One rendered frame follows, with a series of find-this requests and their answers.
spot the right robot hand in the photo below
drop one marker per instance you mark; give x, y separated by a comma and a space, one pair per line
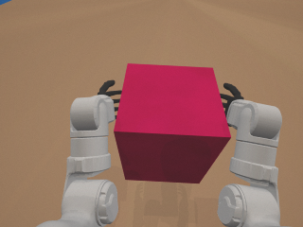
236, 95

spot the left robot forearm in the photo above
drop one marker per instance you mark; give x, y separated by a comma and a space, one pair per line
89, 128

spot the right robot upper arm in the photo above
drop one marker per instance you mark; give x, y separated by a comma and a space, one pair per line
247, 206

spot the left robot upper arm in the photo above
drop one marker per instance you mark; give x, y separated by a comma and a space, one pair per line
87, 203

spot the left robot hand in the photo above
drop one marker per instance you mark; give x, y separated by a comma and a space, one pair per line
105, 87

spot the carton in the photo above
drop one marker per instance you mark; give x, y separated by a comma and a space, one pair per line
170, 123

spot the right robot forearm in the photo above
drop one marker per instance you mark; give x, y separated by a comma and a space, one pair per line
258, 129

